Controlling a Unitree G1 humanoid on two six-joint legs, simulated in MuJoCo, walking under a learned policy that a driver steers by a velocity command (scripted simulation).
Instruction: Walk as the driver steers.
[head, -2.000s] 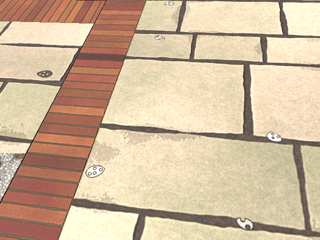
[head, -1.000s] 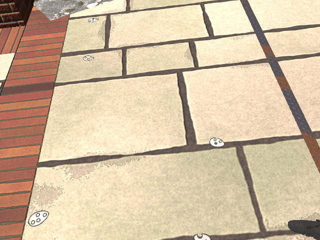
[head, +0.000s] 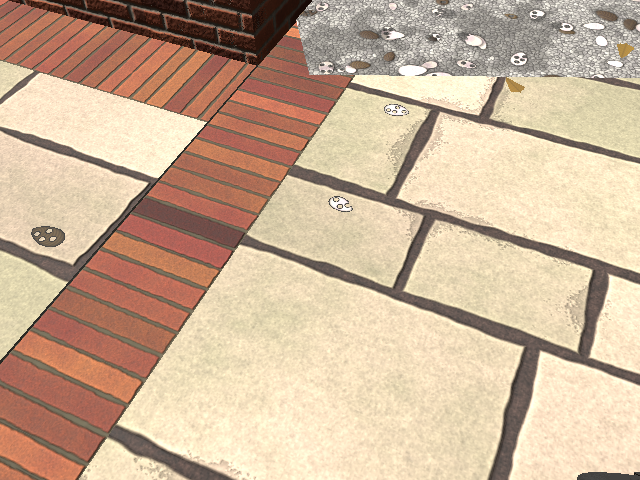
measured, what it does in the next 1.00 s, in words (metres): walks ahead, turning right: left foot, then right foot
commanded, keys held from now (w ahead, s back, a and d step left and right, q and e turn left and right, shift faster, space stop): w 0.04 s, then w+e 0.08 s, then e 0.44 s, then w+e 0.32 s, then w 0.06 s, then w+q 0.06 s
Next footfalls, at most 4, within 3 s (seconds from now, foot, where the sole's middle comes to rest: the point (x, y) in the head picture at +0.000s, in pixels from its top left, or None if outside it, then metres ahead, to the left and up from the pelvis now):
0.16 left None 0.26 0.14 -0.78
0.66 right None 0.30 -0.10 -0.78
1.10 left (353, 431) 0.58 0.03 -0.78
1.60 right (479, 348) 0.80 -0.25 -0.78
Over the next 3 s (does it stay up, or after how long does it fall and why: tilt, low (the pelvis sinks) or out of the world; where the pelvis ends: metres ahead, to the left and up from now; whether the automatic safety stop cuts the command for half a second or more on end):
stays up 1.33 -0.33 -0.01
